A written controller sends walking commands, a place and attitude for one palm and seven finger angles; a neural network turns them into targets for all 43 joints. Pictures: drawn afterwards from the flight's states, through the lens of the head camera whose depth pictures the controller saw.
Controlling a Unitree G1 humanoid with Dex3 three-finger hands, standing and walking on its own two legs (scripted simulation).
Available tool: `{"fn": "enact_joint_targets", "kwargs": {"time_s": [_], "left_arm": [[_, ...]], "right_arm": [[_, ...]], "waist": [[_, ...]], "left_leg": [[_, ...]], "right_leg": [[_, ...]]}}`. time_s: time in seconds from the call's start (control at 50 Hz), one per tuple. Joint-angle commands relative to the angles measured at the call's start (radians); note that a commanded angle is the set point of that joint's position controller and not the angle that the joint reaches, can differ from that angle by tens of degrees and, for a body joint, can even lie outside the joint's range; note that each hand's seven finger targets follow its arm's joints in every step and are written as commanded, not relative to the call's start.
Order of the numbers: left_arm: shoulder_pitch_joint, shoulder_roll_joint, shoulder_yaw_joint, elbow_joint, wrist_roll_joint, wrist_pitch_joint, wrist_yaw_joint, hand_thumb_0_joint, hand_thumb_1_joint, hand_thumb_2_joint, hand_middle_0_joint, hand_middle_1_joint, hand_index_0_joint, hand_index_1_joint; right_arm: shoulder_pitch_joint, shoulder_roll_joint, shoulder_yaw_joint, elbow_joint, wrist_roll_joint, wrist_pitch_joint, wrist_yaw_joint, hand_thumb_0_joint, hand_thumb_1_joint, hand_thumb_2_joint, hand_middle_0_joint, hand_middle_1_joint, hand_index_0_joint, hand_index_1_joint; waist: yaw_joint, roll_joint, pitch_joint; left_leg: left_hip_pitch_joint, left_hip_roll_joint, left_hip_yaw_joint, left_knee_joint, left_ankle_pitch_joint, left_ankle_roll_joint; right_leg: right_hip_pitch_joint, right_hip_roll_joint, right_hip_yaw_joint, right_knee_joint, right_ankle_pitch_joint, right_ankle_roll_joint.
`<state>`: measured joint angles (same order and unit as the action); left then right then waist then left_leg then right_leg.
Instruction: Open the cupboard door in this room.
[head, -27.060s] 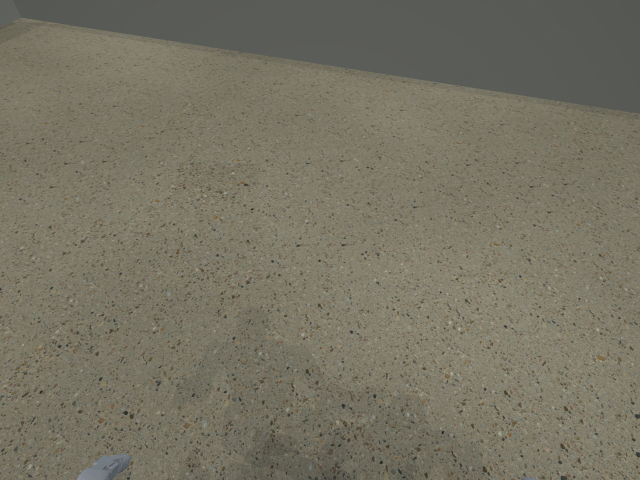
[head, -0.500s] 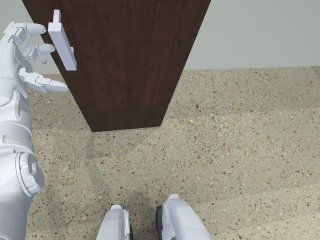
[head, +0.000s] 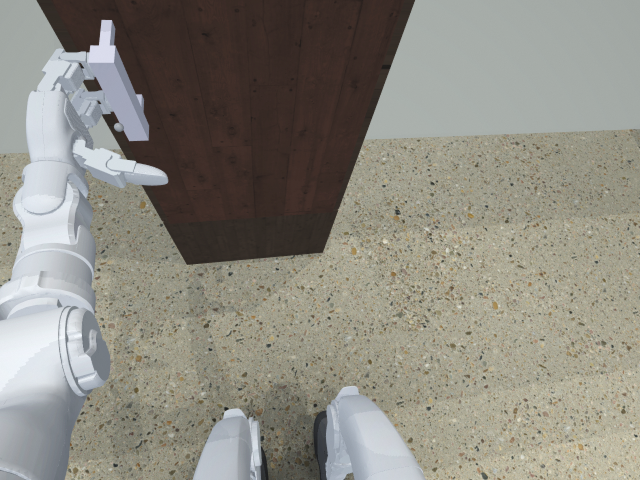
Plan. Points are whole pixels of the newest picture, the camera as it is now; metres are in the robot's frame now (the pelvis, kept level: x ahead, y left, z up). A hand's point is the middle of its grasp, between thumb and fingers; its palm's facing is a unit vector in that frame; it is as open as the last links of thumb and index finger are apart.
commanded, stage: slide the fingers in behind the handle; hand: left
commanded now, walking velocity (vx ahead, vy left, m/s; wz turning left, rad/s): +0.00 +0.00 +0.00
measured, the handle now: (124, 84) +0.57 +0.19 +0.07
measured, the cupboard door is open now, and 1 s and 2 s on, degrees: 0 0 5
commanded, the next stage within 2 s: close the thumb around the handle in 0.78 s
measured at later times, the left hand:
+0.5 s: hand (141, 123) +0.52 +0.17 +0.06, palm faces +0.01 -1.00 -0.01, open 14.0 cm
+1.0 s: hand (142, 121) +0.52 +0.16 +0.06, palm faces +0.03 -1.00 -0.01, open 13.6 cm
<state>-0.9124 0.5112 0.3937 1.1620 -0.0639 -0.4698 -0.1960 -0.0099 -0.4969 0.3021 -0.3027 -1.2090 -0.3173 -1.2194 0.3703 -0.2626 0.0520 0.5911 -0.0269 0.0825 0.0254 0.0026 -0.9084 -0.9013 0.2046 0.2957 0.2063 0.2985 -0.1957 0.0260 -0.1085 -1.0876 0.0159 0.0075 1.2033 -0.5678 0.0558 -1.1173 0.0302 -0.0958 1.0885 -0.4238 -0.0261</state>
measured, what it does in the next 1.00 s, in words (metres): stands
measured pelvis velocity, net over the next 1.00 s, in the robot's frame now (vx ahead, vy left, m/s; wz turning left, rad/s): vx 0.00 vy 0.00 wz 0.00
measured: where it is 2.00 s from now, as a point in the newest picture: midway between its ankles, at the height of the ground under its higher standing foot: outside the picture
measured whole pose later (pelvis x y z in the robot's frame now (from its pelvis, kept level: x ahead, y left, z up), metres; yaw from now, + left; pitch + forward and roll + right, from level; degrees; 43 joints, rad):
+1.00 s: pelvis +0.00 +0.00 +0.00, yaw +0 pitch +26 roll -3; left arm -0.95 0.46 0.37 1.19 -0.06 -0.48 -0.15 -0.01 -0.45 0.32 -0.32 -1.21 -0.31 -1.21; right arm 0.39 -0.26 0.05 0.60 -0.03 0.07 0.03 0.00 -0.91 -0.90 0.20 0.30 0.21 0.30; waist -0.20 0.03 -0.12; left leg -1.09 0.01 0.02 1.20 -0.56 0.05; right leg -1.12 0.03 -0.09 1.10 -0.42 -0.03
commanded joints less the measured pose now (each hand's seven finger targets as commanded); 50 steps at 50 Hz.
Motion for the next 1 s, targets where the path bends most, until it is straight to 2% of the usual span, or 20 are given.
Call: {"fn": "enact_joint_targets", "kwargs": {"time_s": [0.0, 0.06, 0.12, 0.18, 0.22, 0.26, 0.3, 0.34, 0.42, 0.44, 0.46, 0.5, 0.54, 0.58, 0.6, 0.66, 0.72, 0.76, 0.86, 0.98], "left_arm": [[-0.465, 0.23, 0.02, -0.213, -0.028, -0.059, -0.008, 0.0, -0.5, 0.3, -0.3, -1.2, -0.3, -1.2], [-0.456, 0.153, -0.034, -0.255, -0.035, -0.061, -0.011, 0.0, -0.5, 0.3, -0.3, -1.2, -0.3, -1.2], [-0.434, 0.141, -0.033, -0.256, -0.047, -0.066, -0.006, 0.0, -0.5, 0.3, -0.3, -1.2, -0.3, -1.2], [-0.432, 0.108, -0.058, -0.199, -0.042, -0.058, 0.001, 0.0, -0.5, 0.3, -0.3, -1.2, -0.3, -1.2], [-0.44, 0.127, -0.046, -0.173, -0.036, -0.054, 0.009, 0.0, -0.5, 0.3, -0.3, -1.2, -0.3, -1.2], [-0.467, 0.106, -0.069, -0.178, -0.027, -0.055, 0.016, 0.0, -0.5, 0.3, -0.3, -1.2, -0.3, -1.2], [-0.448, 0.112, -0.064, -0.174, -0.021, -0.059, 0.018, 0.0, -0.5, 0.3, -0.3, -1.2, -0.3, -1.2], [-0.454, 0.059, -0.102, -0.166, -0.022, -0.061, 0.015, 0.0, -0.5, 0.3, -0.3, -1.2, -0.3, -1.2], [-0.467, 0.083, -0.079, -0.201, -0.03, -0.063, 0.02, 0.0, -0.5, 0.3, -0.3, -1.2, -0.3, -1.2], [-0.448, 0.113, -0.049, -0.196, -0.028, -0.061, 0.027, 0.0, -0.5, 0.3, -0.3, -1.2, -0.3, -1.2], [-0.453, 0.104, -0.057, -0.205, -0.027, -0.059, 0.031, 0.0, -0.5, 0.3, -0.3, -1.2, -0.3, -1.2], [-0.433, 0.125, -0.031, -0.176, -0.025, -0.05, 0.045, 0.0, -0.5, 0.3, -0.3, -1.2, -0.3, -1.2], [-0.43, 0.164, -0.007, -0.181, -0.009, -0.054, 0.061, 0.0, -0.5, 0.3, -0.3, -1.2, -0.3, -1.2], [-0.429, 0.149, -0.019, -0.173, 0.003, -0.054, 0.07, 0.0, -0.5, 0.3, -0.3, -1.2, -0.3, -1.2], [-0.413, 0.183, 0.007, -0.169, 0.007, -0.056, 0.073, 0.0, -0.5, 0.3, -0.3, -1.2, -0.3, -1.2], [-0.431, 0.14, -0.029, -0.175, 0.003, -0.061, 0.064, 0.0, -0.5, 0.3, -0.3, -1.2, -0.3, -1.2], [-0.405, 0.181, 0.015, -0.164, -0.011, -0.062, 0.055, 0.0, -0.5, 0.3, -0.3, -1.2, -0.3, -1.2], [-0.422, 0.15, -0.013, -0.166, -0.011, -0.06, 0.049, 0.0, -0.5, 0.3, -0.3, -1.2, -0.3, -1.2], [-0.441, 0.156, -0.013, -0.16, -0.004, -0.061, 0.052, 0.0, -0.5, 0.3, -0.3, -1.2, -0.3, -1.2], [-0.466, 0.171, -0.007, -0.156, -0.002, -0.055, 0.055, 0.0, -0.164, 0.444, -0.324, -1.236, -0.324, -1.236]], "right_arm": [[0.193, -0.194, -0.071, -0.025, -0.002, -0.003, -0.016, 0.0, -0.9, -0.9, 0.2, 0.3, 0.2, 0.3], [0.194, -0.185, -0.077, -0.023, -0.004, -0.007, -0.011, 0.0, -0.9, -0.9, 0.2, 0.3, 0.2, 0.3], [0.199, -0.185, -0.079, -0.018, -0.005, -0.007, -0.01, 0.0, -0.9, -0.9, 0.2, 0.3, 0.2, 0.3], [0.189, -0.18, -0.076, -0.01, -0.002, -0.009, -0.008, 0.0, -0.9, -0.9, 0.2, 0.3, 0.2, 0.3], [0.194, -0.182, -0.074, -0.01, -0.001, -0.012, -0.011, 0.0, -0.9, -0.9, 0.2, 0.3, 0.2, 0.3], [0.189, -0.181, -0.074, -0.009, -0.004, -0.015, -0.009, 0.0, -0.9, -0.9, 0.2, 0.3, 0.2, 0.3], [0.19, -0.182, -0.077, -0.012, -0.005, -0.016, -0.009, 0.0, -0.9, -0.9, 0.2, 0.3, 0.2, 0.3], [0.194, -0.178, -0.077, -0.007, -0.008, -0.017, -0.005, 0.0, -0.9, -0.9, 0.2, 0.3, 0.2, 0.3], [0.199, -0.185, -0.081, -0.014, -0.009, -0.014, -0.004, 0.0, -0.9, -0.9, 0.2, 0.3, 0.2, 0.3], [0.198, -0.185, -0.082, -0.015, -0.009, -0.012, -0.003, 0.0, -0.9, -0.9, 0.2, 0.3, 0.2, 0.3], [0.195, -0.182, -0.081, -0.017, -0.009, -0.01, -0.001, 0.0, -0.9, -0.9, 0.2, 0.3, 0.2, 0.3], [0.192, -0.18, -0.077, -0.024, -0.007, -0.008, -0.003, 0.0, -0.9, -0.9, 0.2, 0.3, 0.2, 0.3], [0.192, -0.181, -0.074, -0.033, -0.007, -0.007, -0.004, 0.0, -0.9, -0.9, 0.2, 0.3, 0.2, 0.3], [0.19, -0.177, -0.073, -0.035, -0.007, -0.009, -0.003, 0.0, -0.9, -0.9, 0.2, 0.3, 0.2, 0.3], [0.19, -0.179, -0.071, -0.038, -0.007, -0.008, -0.004, 0.0, -0.9, -0.9, 0.2, 0.3, 0.2, 0.3], [0.188, -0.176, -0.071, -0.042, -0.006, -0.011, -0.003, 0.0, -0.9, -0.9, 0.2, 0.3, 0.2, 0.3], [0.194, -0.183, -0.072, -0.042, -0.004, -0.012, -0.007, 0.0, -0.9, -0.9, 0.2, 0.3, 0.2, 0.3], [0.191, -0.179, -0.072, -0.04, -0.004, -0.014, -0.007, 0.0, -0.9, -0.9, 0.2, 0.3, 0.2, 0.3], [0.198, -0.182, -0.073, -0.032, -0.005, -0.016, -0.008, 0.0, -0.9, -0.9, 0.2, 0.3, 0.2, 0.3], [0.203, -0.187, -0.071, -0.027, -0.008, -0.017, -0.012, 0.0, -0.9, -0.9, 0.2, 0.3, 0.2, 0.3]], "waist": [[-0.02, 0.138, -0.546], [-0.015, 0.192, -0.6], [-0.02, 0.149, -0.571], [-0.03, 0.11, -0.493], [-0.031, 0.097, -0.457], [-0.039, 0.126, -0.463], [-0.033, 0.115, -0.485], [-0.04, 0.146, -0.486], [-0.03, 0.153, -0.54], [-0.013, 0.165, -0.559], [-0.018, 0.151, -0.565], [-0.015, 0.104, -0.516], [-0.005, 0.117, -0.521], [-0.011, 0.097, -0.505], [0.001, 0.096, -0.496], [-0.012, 0.097, -0.502], [-0.002, 0.081, -0.519], [-0.01, 0.098, -0.51], [-0.015, 0.105, -0.506], [-0.019, 0.111, -0.504]], "left_leg": [[0.347, 0.008, -0.094, -0.151, 0.487, -0.038], [0.423, 0.009, -0.096, -0.145, 0.562, -0.046], [0.409, 0.009, -0.095, -0.146, 0.563, -0.042], [0.33, 0.001, -0.081, -0.155, 0.458, -0.033], [0.29, -0.004, -0.078, -0.16, 0.41, -0.027], [0.303, -0.005, -0.079, -0.16, 0.399, -0.028], [0.304, -0.005, -0.077, -0.155, 0.407, -0.028], [0.343, -0.002, -0.086, -0.152, 0.449, -0.035], [0.378, -0.001, -0.095, -0.146, 0.501, -0.039], [0.379, -0.001, -0.091, -0.145, 0.515, -0.042], [0.377, 0.0, -0.091, -0.144, 0.519, -0.042], [0.315, -0.003, -0.079, -0.148, 0.473, -0.034], [0.297, -0.007, -0.074, -0.153, 0.461, -0.032], [0.277, -0.008, -0.071, -0.152, 0.441, -0.029], [0.261, -0.009, -0.066, -0.154, 0.431, -0.028], [0.27, -0.009, -0.068, -0.158, 0.418, -0.028], [0.269, -0.009, -0.067, -0.156, 0.427, -0.027], [0.273, -0.008, -0.068, -0.159, 0.415, -0.029], [0.291, -0.004, -0.078, -0.156, 0.417, -0.031], [0.286, -0.003, -0.083, -0.156, 0.411, -0.033]], "right_leg": [[0.317, 0.017, 0.063, -0.094, 0.302, 0.003], [0.294, 0.017, 0.059, -0.094, 0.33, 0.001], [0.31, 0.02, 0.058, -0.099, 0.346, 0.0], [0.313, 0.018, 0.065, -0.114, 0.302, 0.004], [0.316, 0.017, 0.069, -0.115, 0.278, 0.001], [0.289, 0.013, 0.068, -0.115, 0.258, 0.003], [0.3, 0.013, 0.071, -0.11, 0.267, 0.001], [0.264, 0.012, 0.061, -0.103, 0.277, -0.001], [0.273, 0.014, 0.057, -0.089, 0.306, -0.004], [0.287, 0.012, 0.058, -0.088, 0.316, -0.003], [0.296, 0.013, 0.059, -0.086, 0.323, -0.002], [0.322, 0.013, 0.064, -0.093, 0.318, 0.002], [0.336, 0.011, 0.07, -0.09, 0.318, 0.002], [0.337, 0.011, 0.072, -0.091, 0.311, 0.004], [0.352, 0.011, 0.076, -0.092, 0.308, 0.003], [0.345, 0.011, 0.075, -0.095, 0.298, 0.004], [0.361, 0.014, 0.076, -0.093, 0.309, 0.001], [0.342, 0.012, 0.075, -0.096, 0.293, 0.004], [0.304, 0.012, 0.069, -0.092, 0.27, 0.004], [0.294, 0.01, 0.067, -0.09, 0.26, 0.003]]}}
